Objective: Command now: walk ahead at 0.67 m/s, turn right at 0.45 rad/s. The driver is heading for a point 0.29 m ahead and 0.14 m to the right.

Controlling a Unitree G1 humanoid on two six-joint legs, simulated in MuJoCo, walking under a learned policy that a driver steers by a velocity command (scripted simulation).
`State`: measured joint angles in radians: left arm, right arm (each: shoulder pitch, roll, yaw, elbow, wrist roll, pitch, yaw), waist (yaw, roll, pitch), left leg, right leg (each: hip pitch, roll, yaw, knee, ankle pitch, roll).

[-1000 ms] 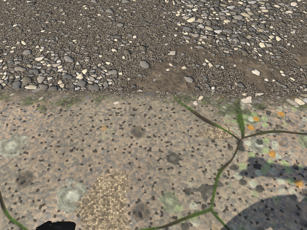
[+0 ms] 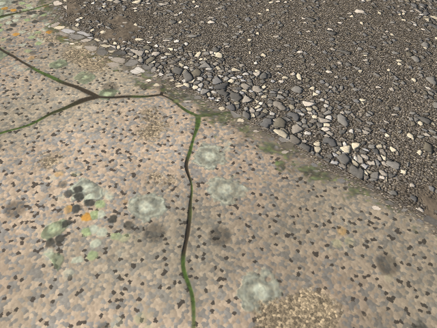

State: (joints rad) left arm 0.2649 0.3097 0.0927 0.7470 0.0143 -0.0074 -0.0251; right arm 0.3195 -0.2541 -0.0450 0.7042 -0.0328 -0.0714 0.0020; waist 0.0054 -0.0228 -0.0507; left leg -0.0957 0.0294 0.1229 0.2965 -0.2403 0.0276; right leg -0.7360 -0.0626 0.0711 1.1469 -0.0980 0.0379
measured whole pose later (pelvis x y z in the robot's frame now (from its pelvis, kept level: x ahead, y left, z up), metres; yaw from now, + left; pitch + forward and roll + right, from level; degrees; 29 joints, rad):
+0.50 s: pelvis +0.26 -0.13 -0.02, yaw -15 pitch +2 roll +0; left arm 0.23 0.27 0.04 0.72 0.00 -0.06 -0.02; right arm 0.18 -0.31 -0.05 0.74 0.02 -0.06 -0.03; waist 0.01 0.03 0.08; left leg -0.55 0.09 -0.04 1.24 -0.38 -0.04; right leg -0.34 0.08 -0.05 0.47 -0.17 -0.10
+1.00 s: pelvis +0.39 -0.14 -0.02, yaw -17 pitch +1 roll +0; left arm 0.19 0.24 0.03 0.88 0.01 0.03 0.01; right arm 0.14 -0.22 -0.05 0.79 -0.01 -0.03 -0.01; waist 0.00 -0.01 0.01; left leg -0.36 0.01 0.01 0.54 -0.19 0.00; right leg -0.13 0.05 0.01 0.51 -0.39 -0.05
